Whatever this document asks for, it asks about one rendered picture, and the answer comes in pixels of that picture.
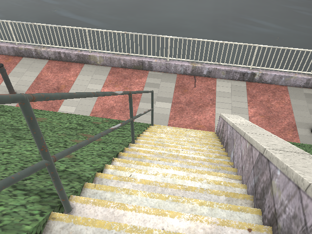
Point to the stairs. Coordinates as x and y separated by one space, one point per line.
170 181

